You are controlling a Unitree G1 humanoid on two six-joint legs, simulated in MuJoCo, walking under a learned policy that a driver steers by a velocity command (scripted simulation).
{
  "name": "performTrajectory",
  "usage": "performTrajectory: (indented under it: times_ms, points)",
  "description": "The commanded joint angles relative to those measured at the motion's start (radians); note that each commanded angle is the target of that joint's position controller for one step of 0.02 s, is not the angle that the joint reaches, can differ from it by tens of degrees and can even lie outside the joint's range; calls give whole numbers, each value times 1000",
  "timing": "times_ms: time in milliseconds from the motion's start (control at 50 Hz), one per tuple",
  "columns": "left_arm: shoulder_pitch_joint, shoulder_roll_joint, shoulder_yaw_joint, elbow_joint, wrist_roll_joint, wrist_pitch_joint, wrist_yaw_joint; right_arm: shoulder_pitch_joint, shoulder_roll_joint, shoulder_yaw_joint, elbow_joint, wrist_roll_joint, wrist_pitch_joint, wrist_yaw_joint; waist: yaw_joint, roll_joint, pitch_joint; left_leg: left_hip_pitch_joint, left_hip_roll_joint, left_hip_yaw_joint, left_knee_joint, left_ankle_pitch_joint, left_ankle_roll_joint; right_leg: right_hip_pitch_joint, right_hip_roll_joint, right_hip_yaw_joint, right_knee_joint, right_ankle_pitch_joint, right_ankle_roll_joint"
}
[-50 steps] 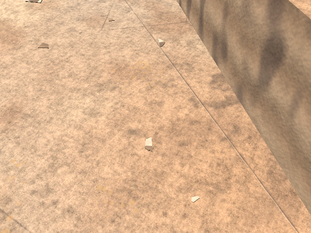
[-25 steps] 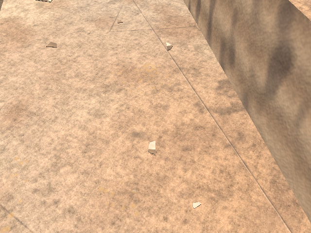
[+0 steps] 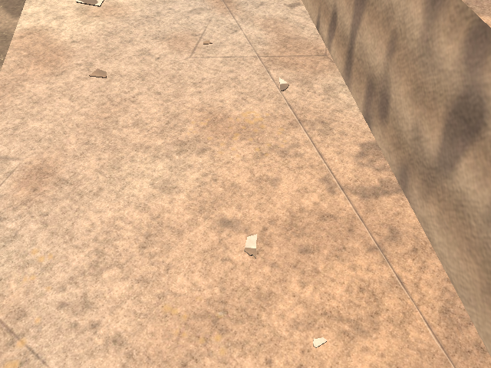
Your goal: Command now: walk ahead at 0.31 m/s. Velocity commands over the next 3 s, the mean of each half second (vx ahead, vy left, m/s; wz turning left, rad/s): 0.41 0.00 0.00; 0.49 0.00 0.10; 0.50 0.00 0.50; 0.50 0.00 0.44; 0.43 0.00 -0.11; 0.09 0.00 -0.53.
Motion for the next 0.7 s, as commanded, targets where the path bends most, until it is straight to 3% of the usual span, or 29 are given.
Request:
performTrajectory:
  times_ms: [20,60,80,100,120,140,160,200,240,300,400,460,500,540,560,580,600,620,640,660,700]
  points:
    - [37,148,32,-23,0,-20,2,-104,-66,-13,-114,13,-50,14,4,-112,173,-210,41,-33,-16,32,17,-48,-318,413,-314,-274,-183]
    - [-55,135,31,-47,-20,-25,-2,43,-38,-16,-70,23,-57,17,-89,-92,128,106,-10,29,-185,182,16,-224,-229,249,-242,-184,-118]
    - [-77,124,31,-57,-19,-29,-3,157,-50,-27,-28,28,-58,14,-136,-63,109,298,-44,41,-240,192,7,-340,-173,182,-154,-167,-91]
    - [-106,82,19,-78,-12,-43,-6,280,-101,-44,3,16,-64,4,-188,63,83,461,60,-116,-331,84,18,-479,-95,77,59,-133,-53]
    - [-115,6,0,-122,-14,-55,-17,405,-216,-66,15,9,-66,-4,-210,317,15,535,340,-588,-559,-273,91,-616,21,-83,410,-195,-11]
    - [-133,107,26,-131,15,-51,-28,366,-201,-63,23,14,-44,-7,-168,218,91,409,398,-734,-613,-421,149,-676,-11,-38,566,-217,-20]
    - [-156,99,26,-135,21,-50,-39,246,-163,-50,-19,14,-40,-5,-109,103,184,313,371,-662,-606,-386,145,-702,-71,-15,637,-109,-27]
    - [-114,42,14,-106,12,-57,-51,131,-121,-35,-60,21,-59,-2,-42,48,180,225,273,-449,-605,-66,108,-613,-125,-11,613,68,-7]
    - [-91,50,17,-91,19,-47,-59,152,-80,-19,-44,22,-75,-3,-25,66,136,229,212,-300,-585,226,85,-560,-125,-46,592,135,15]
    - [-176,50,14,-129,11,-28,-61,241,-76,-8,-7,24,-80,-4,-32,86,105,271,188,-190,-540,605,83,-596,-111,-91,562,175,31]
    - [-418,28,-9,-222,-5,-25,-62,272,-79,7,-1,24,-82,-12,-72,98,139,240,163,-115,-555,784,78,-539,-73,-152,276,270,35]
    - [-483,45,-13,-252,-15,-28,-55,291,-96,7,11,23,-83,-20,-78,108,141,289,190,-106,-546,855,88,-471,-50,-166,155,275,7]
    - [-440,64,-7,-252,-15,-35,-46,266,-111,4,10,18,-86,-21,-41,102,114,325,204,-85,-472,1057,82,-373,-20,-175,106,236,-32]
    - [-240,102,14,-193,-19,-46,-29,239,-140,-4,7,17,-85,-21,42,109,3,354,199,-65,-240,1257,73,-158,29,-176,71,180,-72]
    - [-83,123,29,-145,-15,-57,-22,217,-151,-8,3,24,-83,-17,115,97,-71,278,179,-44,-47,1176,64,44,12,-157,-1,224,-96]
    - [73,196,52,-116,12,-63,-13,218,-116,1,-23,32,-84,-10,160,23,-179,81,138,-23,239,839,57,285,-186,69,-21,64,-145]
    - [98,266,69,-119,25,-56,-21,345,1,17,-34,60,-80,6,78,-201,-303,-277,-60,-2,642,-66,20,526,-490,617,-123,-1,-318]
    - [39,221,64,-119,-15,-44,-31,232,-120,-13,-41,34,-75,3,88,-30,-226,-379,-30,-117,696,-9,44,427,-432,666,-223,-173,-293]
    - [-82,171,49,-135,-23,-47,-32,127,-119,-18,-86,28,-78,5,44,-42,-50,-427,23,-106,651,94,48,263,-404,499,-260,-166,-252]
    - [-134,113,36,-140,-19,-60,-36,82,-104,-19,-95,20,-82,7,15,9,26,-383,55,-104,587,157,45,123,-364,396,-296,-23,-221]
    - [-121,47,13,-112,-17,-79,-28,110,-63,-18,-86,-4,-59,14,-52,0,52,-256,88,-103,500,179,21,-33,-288,235,-321,181,-168]
Next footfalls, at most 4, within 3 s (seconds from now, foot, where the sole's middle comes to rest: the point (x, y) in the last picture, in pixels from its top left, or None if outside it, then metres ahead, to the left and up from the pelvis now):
0.10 left None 0.08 0.11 -0.77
0.58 right None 0.42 -0.03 -0.77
1.12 left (213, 309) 0.71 0.14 -0.77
1.66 right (238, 214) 1.08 0.08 -0.77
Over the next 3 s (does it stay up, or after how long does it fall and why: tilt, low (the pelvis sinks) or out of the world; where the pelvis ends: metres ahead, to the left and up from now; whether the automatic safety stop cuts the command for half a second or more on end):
stays up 1.29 0.37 0.00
